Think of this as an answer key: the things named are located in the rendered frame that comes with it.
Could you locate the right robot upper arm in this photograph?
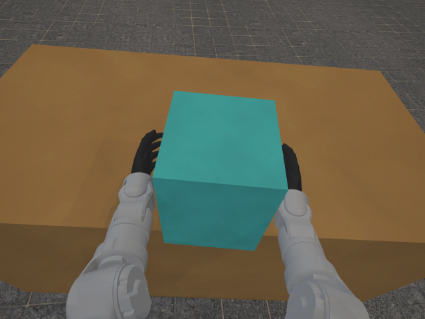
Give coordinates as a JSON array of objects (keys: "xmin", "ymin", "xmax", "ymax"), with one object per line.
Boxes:
[{"xmin": 285, "ymin": 280, "xmax": 370, "ymax": 319}]

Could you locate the left robot upper arm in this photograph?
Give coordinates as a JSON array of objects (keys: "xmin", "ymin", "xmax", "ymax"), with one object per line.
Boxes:
[{"xmin": 67, "ymin": 263, "xmax": 151, "ymax": 319}]

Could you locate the carton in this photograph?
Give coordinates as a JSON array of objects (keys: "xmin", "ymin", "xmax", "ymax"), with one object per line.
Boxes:
[{"xmin": 152, "ymin": 90, "xmax": 288, "ymax": 251}]

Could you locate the robot left hand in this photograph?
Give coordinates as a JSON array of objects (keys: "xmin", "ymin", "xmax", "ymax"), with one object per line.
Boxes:
[{"xmin": 131, "ymin": 130, "xmax": 163, "ymax": 175}]

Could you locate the robot right forearm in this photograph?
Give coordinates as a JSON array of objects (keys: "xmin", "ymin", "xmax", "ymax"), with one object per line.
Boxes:
[{"xmin": 274, "ymin": 189, "xmax": 356, "ymax": 297}]

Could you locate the robot left forearm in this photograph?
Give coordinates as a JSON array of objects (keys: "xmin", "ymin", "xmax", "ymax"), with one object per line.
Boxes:
[{"xmin": 66, "ymin": 172, "xmax": 155, "ymax": 319}]

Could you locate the pedestal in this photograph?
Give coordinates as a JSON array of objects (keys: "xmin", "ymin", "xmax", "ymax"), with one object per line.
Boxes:
[{"xmin": 0, "ymin": 44, "xmax": 425, "ymax": 302}]

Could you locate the robot right hand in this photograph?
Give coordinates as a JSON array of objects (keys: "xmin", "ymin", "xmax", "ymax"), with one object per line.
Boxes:
[{"xmin": 282, "ymin": 144, "xmax": 302, "ymax": 191}]

